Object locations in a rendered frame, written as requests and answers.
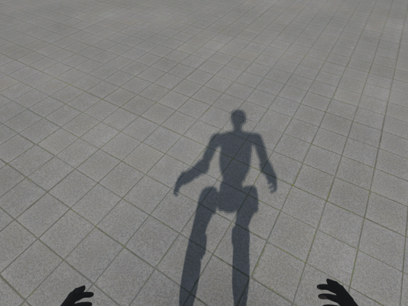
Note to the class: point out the right robot hand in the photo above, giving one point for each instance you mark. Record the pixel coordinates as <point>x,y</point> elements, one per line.
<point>342,297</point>

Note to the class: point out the left robot hand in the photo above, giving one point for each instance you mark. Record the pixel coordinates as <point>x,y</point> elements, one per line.
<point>76,295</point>

